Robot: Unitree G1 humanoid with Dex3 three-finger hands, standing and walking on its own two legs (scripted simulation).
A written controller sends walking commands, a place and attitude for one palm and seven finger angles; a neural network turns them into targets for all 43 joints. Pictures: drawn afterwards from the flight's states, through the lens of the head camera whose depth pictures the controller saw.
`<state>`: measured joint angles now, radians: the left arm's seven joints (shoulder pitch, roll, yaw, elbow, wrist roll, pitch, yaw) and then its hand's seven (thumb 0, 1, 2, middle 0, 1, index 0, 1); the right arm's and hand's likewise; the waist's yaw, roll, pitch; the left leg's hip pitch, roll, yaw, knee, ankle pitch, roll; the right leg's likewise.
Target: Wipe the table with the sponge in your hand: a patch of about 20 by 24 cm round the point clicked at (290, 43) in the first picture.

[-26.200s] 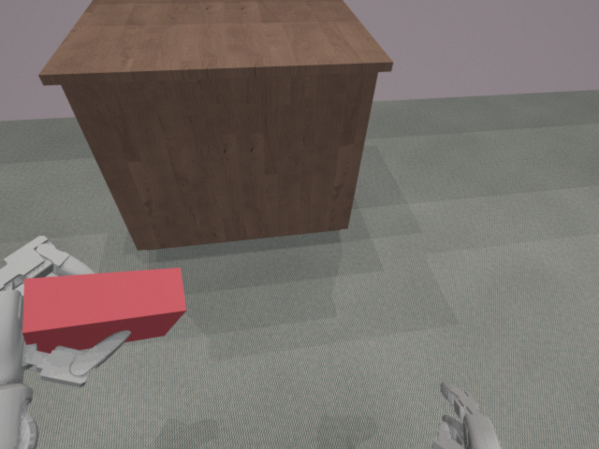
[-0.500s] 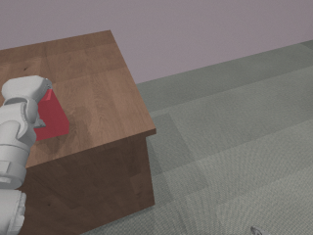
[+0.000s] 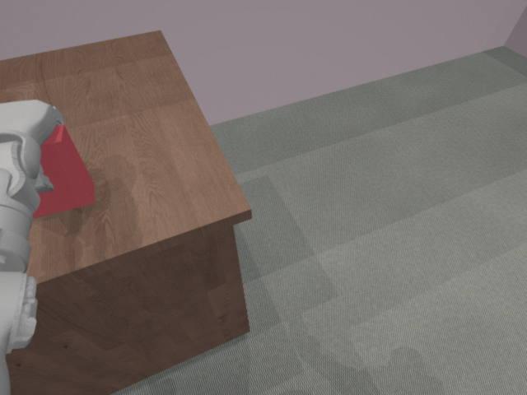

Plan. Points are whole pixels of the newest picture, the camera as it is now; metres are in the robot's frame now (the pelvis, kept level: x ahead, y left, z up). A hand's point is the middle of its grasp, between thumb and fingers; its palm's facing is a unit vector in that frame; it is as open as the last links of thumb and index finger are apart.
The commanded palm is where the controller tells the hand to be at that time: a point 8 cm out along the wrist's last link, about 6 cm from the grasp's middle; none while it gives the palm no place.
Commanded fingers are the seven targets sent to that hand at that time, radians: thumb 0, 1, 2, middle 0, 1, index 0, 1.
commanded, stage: wipe forward along the middle lane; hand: left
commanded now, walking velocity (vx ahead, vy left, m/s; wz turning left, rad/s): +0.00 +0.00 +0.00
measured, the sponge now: (50, 184) +0.40 +0.36 +0.10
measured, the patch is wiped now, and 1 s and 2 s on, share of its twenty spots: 0.95 0.95 0.95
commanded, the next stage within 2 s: slide back across to the first lane in 0.52 s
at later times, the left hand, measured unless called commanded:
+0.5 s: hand (33, 136) +0.46 +0.39 +0.15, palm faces -0.15 +0.03 -0.99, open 9.2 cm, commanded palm +0.46 +0.38 +0.18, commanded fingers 0.00 0.10 1.30 -1.20 -1.60 -1.20 -1.60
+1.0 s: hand (1, 135) +0.45 +0.43 +0.15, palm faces -0.12 +0.01 -0.99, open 9.2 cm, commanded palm +0.45 +0.42 +0.20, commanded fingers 0.00 0.10 1.30 -1.20 -1.60 -1.20 -1.60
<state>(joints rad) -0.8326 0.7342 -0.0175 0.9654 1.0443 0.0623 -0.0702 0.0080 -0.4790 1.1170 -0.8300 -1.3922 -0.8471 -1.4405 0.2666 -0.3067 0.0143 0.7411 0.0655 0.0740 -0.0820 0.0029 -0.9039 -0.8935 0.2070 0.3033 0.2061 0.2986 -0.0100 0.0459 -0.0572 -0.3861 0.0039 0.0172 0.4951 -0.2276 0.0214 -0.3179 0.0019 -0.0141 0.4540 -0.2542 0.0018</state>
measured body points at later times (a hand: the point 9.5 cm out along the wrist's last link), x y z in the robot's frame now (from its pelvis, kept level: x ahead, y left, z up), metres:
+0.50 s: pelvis +0.01 +0.00 +0.00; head +0.08 +0.00 +0.44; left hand +0.46 +0.38 +0.20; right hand +0.04 -0.29 -0.13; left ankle +0.01 +0.11 -0.74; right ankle -0.02 -0.12 -0.74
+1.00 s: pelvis +0.02 +0.02 -0.01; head +0.09 +0.02 +0.44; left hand +0.46 +0.43 +0.21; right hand +0.04 -0.27 -0.13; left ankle +0.01 +0.11 -0.74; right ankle -0.02 -0.12 -0.74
